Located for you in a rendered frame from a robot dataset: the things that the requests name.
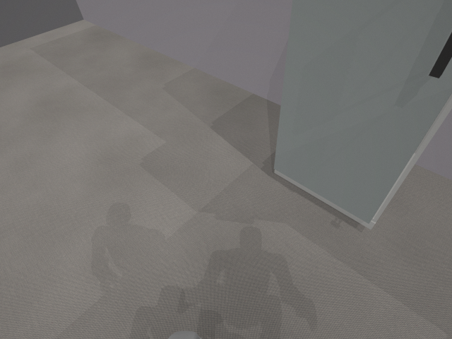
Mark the handle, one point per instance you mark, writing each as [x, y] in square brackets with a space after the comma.
[443, 60]

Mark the fridge door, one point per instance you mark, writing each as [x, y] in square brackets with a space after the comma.
[357, 98]

